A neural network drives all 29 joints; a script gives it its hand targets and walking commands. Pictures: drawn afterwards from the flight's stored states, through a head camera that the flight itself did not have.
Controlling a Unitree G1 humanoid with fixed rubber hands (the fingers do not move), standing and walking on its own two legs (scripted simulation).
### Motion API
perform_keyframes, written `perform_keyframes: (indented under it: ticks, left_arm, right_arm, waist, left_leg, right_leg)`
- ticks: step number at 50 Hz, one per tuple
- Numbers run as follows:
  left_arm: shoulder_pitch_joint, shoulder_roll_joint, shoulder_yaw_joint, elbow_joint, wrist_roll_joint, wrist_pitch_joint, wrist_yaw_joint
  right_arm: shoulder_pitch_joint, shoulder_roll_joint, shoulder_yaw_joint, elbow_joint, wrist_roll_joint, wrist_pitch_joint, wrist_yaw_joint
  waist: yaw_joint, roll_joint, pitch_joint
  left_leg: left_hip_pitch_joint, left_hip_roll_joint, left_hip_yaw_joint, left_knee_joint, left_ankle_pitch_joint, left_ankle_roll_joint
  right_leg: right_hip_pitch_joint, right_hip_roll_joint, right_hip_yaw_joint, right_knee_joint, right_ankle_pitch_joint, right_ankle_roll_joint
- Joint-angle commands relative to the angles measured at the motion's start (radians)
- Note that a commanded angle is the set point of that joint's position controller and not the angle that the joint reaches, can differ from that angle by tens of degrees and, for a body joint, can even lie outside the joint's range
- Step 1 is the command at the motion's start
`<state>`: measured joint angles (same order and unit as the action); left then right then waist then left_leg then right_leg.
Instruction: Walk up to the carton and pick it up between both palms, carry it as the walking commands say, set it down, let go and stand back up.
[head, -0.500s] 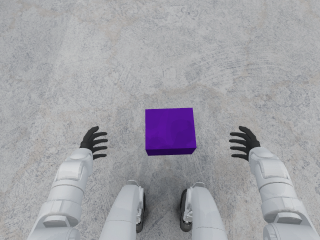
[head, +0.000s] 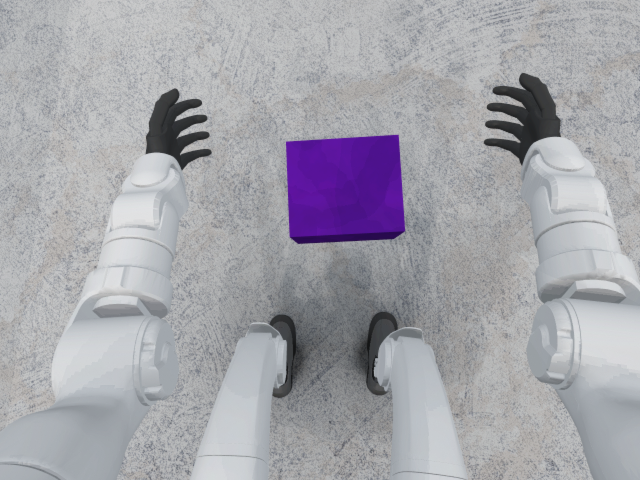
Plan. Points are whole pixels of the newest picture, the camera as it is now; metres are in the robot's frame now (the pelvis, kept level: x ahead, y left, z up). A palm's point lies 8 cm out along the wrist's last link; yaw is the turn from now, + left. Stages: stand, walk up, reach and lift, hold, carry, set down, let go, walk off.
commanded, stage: reach and lift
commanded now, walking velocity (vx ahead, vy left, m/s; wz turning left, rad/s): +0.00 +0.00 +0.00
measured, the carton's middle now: (343, 194) +0.52 +0.00 -0.57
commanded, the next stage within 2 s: none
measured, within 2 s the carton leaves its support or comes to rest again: neither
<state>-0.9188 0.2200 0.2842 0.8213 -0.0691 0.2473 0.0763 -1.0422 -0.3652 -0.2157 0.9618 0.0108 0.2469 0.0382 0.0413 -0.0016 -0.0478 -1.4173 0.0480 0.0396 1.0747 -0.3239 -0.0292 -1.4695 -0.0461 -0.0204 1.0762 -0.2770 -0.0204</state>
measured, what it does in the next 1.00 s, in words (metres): lowers itself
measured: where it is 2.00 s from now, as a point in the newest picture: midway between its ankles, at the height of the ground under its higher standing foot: (330, 369)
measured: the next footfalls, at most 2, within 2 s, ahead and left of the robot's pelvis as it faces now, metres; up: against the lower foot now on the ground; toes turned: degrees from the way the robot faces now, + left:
none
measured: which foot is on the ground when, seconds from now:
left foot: down 0.00-1.00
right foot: down 0.00-1.00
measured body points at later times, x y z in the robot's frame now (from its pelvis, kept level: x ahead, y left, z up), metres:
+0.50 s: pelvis +0.01 +0.01 -0.02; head +0.33 -0.01 +0.30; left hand +0.53 +0.22 -0.14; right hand +0.55 -0.22 -0.14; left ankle +0.07 +0.14 -0.62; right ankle +0.09 -0.11 -0.62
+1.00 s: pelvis -0.02 +0.00 -0.18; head +0.33 -0.02 +0.10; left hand +0.53 +0.21 -0.30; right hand +0.56 -0.22 -0.31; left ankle +0.07 +0.14 -0.62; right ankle +0.09 -0.11 -0.62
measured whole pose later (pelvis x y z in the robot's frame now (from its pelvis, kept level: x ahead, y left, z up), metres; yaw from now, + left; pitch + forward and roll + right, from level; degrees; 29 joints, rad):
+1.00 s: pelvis -0.02 +0.00 -0.18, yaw +2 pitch +48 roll +4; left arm -1.25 0.27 0.30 0.86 -0.12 0.19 0.13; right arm -1.38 -0.46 -0.21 1.03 0.07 0.19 0.02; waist 0.02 0.01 0.03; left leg -2.09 0.04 0.02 1.79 -0.53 -0.03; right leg -2.16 -0.06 0.02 1.79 -0.47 -0.02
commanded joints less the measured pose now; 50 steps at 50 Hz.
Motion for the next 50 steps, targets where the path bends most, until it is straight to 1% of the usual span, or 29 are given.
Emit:
perform_keyframes:
  ticks: [1,4,8,9,12,15,19,21,25,30,34,37,40,45,50]
  left_arm:
    - [-0.26,0.139,0.02,-0.093,-0.002,-0.049,-0.005]
    - [-0.323,0.16,0.039,-0.085,0.004,-0.065,-0.009]
    - [-0.355,0.17,0.058,-0.101,0.017,-0.074,-0.014]
    - [-0.367,0.174,0.064,-0.112,0.019,-0.075,-0.015]
    - [-0.345,0.158,0.081,-0.132,0.031,-0.079,-0.022]
    - [-0.34,0.133,0.103,-0.163,0.048,-0.086,-0.029]
    - [-0.299,0.093,0.128,-0.162,0.074,-0.092,-0.037]
    - [-0.306,0.075,0.133,-0.153,0.081,-0.096,-0.038]
    - [-0.335,0.06,0.14,-0.127,0.086,-0.1,-0.03]
    - [-0.362,0.079,0.126,-0.114,0.069,-0.088,-0.005]
    - [-0.413,0.115,0.098,-0.139,0.038,-0.08,0.016]
    - [-0.456,0.148,0.07,-0.174,0.005,-0.073,0.031]
    - [-0.497,0.17,0.043,-0.187,-0.025,-0.062,0.044]
    - [-0.536,0.177,0.022,-0.115,-0.046,-0.059,0.054]
    - [-0.565,0.194,0.03,-0.03,-0.048,-0.086,0.053]
  right_arm:
    - [-0.311,-0.146,-0.016,-0.089,0.009,-0.049,0.008]
    - [-0.369,-0.159,-0.022,-0.078,0.011,-0.062,0.018]
    - [-0.443,-0.169,-0.038,-0.081,-0.001,-0.066,0.031]
    - [-0.464,-0.174,-0.046,-0.087,-0.008,-0.066,0.033]
    - [-0.435,-0.17,-0.075,-0.083,-0.039,-0.072,0.042]
    - [-0.421,-0.162,-0.111,-0.105,-0.069,-0.085,0.053]
    - [-0.374,-0.144,-0.149,-0.108,-0.097,-0.1,0.072]
    - [-0.375,-0.137,-0.161,-0.098,-0.102,-0.107,0.079]
    - [-0.387,-0.138,-0.176,-0.056,-0.102,-0.118,0.087]
    - [-0.418,-0.164,-0.15,-0.039,-0.073,-0.112,0.079]
    - [-0.473,-0.197,-0.111,-0.064,-0.04,-0.103,0.061]
    - [-0.525,-0.229,-0.077,-0.107,-0.007,-0.093,0.043]
    - [-0.572,-0.246,-0.044,-0.133,0.025,-0.078,0.023]
    - [-0.599,-0.235,-0.009,-0.075,0.056,-0.066,-0.003]
    - [-0.609,-0.22,0.006,-0.01,0.066,-0.083,-0.026]
  waist:
    - [0.008,-0.086,-0.927]
    - [0.02,-0.087,-0.982]
    - [0.029,-0.096,-1.074]
    - [0.029,-0.099,-1.086]
    - [0.013,-0.099,-1.094]
    - [0.001,-0.083,-1.065]
    - [-0.006,-0.063,-1.01]
    - [-0.008,-0.055,-0.966]
    - [-0.016,-0.044,-0.917]
    - [-0.012,-0.04,-0.979]
    - [-0.015,-0.047,-1.071]
    - [-0.02,-0.06,-1.168]
    - [-0.025,-0.077,-1.21]
    - [-0.021,-0.088,-1.115]
    - [-0.015,-0.089,-1.019]
  left_leg:
    - [0.202,-0.112,0.034,-0.08,0.188,-0.015]
    - [0.188,-0.113,0.035,-0.068,0.222,-0.011]
    - [0.199,-0.119,0.044,-0.069,0.28,-0.008]
    - [0.197,-0.12,0.045,-0.072,0.289,-0.009]
    - [0.207,-0.121,0.041,-0.076,0.337,-0.012]
    - [0.219,-0.117,0.034,-0.073,0.373,-0.018]
    - [0.219,-0.111,0.026,-0.054,0.387,-0.024]
    - [0.182,-0.107,0.022,-0.028,0.363,-0.026]
    - [0.087,-0.106,0.016,0.067,0.291,-0.032]
    - [0.021,-0.116,0.023,0.207,0.234,-0.039]
    - [-0.009,-0.125,0.033,0.313,0.211,-0.04]
    - [-0.029,-0.129,0.043,0.385,0.194,-0.036]
    - [-0.075,-0.129,0.058,0.449,0.142,-0.029]
    - [-0.197,-0.121,0.07,0.532,0.043,-0.021]
    - [-0.303,-0.114,0.074,0.613,0.007,-0.018]
  right_leg:
    - [0.685,0.092,0.059,-0.036,0.308,0.023]
    - [0.691,0.09,0.075,-0.02,0.353,0.02]
    - [0.744,0.092,0.083,-0.014,0.433,0.019]
    - [0.756,0.092,0.083,-0.014,0.446,0.019]
    - [0.769,0.092,0.075,-0.016,0.507,0.018]
    - [0.721,0.088,0.066,-0.018,0.524,0.018]
    - [0.608,0.084,0.052,-0.011,0.489,0.019]
    - [0.512,0.083,0.045,0.011,0.442,0.02]
    - [0.329,0.087,0.028,0.106,0.349,0.021]
    - [0.205,0.098,0.006,0.243,0.271,0.025]
    - [0.173,0.101,-0.005,0.341,0.243,0.028]
    - [0.203,0.101,-0.008,0.411,0.241,0.029]
    - [0.222,0.097,-0.01,0.477,0.21,0.031]
    - [0.153,0.087,-0.003,0.557,0.121,0.03]
    - [0.089,0.074,0.015,0.629,0.089,0.029]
